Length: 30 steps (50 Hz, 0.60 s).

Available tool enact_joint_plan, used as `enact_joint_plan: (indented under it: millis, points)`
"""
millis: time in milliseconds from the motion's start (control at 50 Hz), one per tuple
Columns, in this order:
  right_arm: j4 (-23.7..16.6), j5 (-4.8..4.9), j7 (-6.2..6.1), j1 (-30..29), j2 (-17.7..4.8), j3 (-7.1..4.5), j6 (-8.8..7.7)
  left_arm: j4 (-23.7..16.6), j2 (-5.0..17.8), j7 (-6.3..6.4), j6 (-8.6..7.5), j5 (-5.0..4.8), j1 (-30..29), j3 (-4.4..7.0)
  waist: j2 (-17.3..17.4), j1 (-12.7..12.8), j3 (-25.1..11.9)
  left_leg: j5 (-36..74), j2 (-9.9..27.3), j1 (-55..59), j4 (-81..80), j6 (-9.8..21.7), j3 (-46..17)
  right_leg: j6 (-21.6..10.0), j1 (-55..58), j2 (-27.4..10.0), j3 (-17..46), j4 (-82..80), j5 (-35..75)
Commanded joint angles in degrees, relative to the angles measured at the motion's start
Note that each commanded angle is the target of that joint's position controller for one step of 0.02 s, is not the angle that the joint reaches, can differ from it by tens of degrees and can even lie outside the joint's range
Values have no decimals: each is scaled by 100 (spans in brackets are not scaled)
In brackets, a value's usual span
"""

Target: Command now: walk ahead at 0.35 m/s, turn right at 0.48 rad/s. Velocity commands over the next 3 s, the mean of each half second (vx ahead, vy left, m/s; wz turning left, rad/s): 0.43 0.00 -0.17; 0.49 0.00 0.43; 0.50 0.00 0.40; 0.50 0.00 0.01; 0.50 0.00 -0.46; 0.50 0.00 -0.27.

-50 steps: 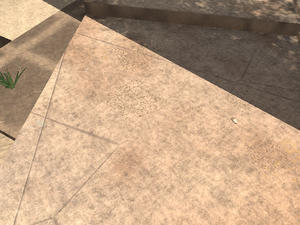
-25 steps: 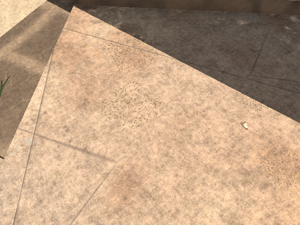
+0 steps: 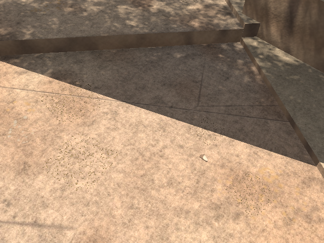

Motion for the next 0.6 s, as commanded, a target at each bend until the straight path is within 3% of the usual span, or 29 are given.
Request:
enact_joint_plan:
  millis: [20,80,140,200,260,300,320,340,360,380,400,420,440,480,540,600]
  points:
    - [-305,-15,104,-26,-513,-99,-242,-254,199,-130,-67,37,16,15,768,60,570,-773,1330,395,-1227,467,-1135,77,-1311,-394,88,981,418]
    - [-51,-50,218,635,-511,-104,-327,-367,166,-152,-75,38,-415,-40,789,-198,711,-86,1324,777,-1186,568,-893,131,-1633,-420,179,678,684]
    - [76,-25,249,873,-597,-112,-368,-521,166,-167,-100,37,-918,-96,857,-335,797,782,1367,1018,-1144,626,-658,201,-1597,-457,19,-130,796]
    - [208,-3,250,1010,-611,-98,-376,-733,4,-224,-153,39,-1467,-225,980,-429,797,1682,1362,1007,-1007,646,-319,173,-1066,-618,-608,-1142,840]
    - [424,-7,244,1291,-672,-104,-330,-878,-67,-229,-208,21,-1793,-310,1141,-506,837,2440,1457,1012,-760,683,-192,-79,-363,-595,-1067,-1910,430]
    - [511,1,229,1247,-784,-121,-287,-793,36,-160,-254,8,-1430,-279,1201,-237,673,3796,1562,994,-264,660,-110,-357,455,-361,-1213,-2253,122]
    - [539,24,228,1176,-834,-123,-269,-599,124,-103,-297,-2,-835,-226,1122,82,343,4695,1517,982,401,596,6,-493,1227,-182,-1240,-2540,232]
    - [534,79,225,1062,-814,-103,-244,-259,268,-30,-372,33,142,-151,894,539,-242,4711,1312,590,1448,458,272,-638,2565,-138,-1172,-2901,652]
    - [350,115,237,935,-622,-26,-239,-40,654,61,-437,160,1122,-46,460,929,-971,2867,1108,-605,2882,335,409,-856,4163,-1184,-54,-3029,-71]
    - [96,238,323,1327,115,132,-246,28,1258,122,-451,180,1505,73,-1150,704,-1639,-1526,123,-2709,4848,111,481,-1447,5661,-3060,2830,-3572,-460]
    - [190,137,264,955,-587,-74,-218,22,1142,146,-403,-7,1368,72,-290,781,-1386,-1497,160,-2972,5446,247,-450,-1383,4991,-2983,3075,-3850,-179]
    - [75,146,286,638,-526,-92,-239,12,839,142,-413,-36,772,-40,-190,460,-538,-972,402,-3071,5407,321,-555,-1185,4197,-2711,2025,-3916,199]
    - [134,145,305,604,-370,-52,-262,-21,463,114,-463,-40,397,-138,-56,276,-87,-597,565,-2840,5073,322,-528,-967,3436,-2424,1344,-4164,696]
    - [301,-11,358,788,-216,-56,-108,11,98,145,-551,-92,97,-253,-250,-27,284,-302,690,-2424,4695,239,-456,-618,2684,-1953,430,-4502,974]
    - [300,-44,466,707,-125,-99,49,205,130,184,-700,-138,423,-265,-256,-164,426,9,621,-2568,4648,181,-380,-532,2581,-1844,-173,-4663,1881]
    - [98,-41,521,56,-100,-102,96,332,120,217,-746,-135,720,-277,-244,-104,646,598,657,-3225,4446,127,-312,-465,2696,-1816,-636,-4776,2280]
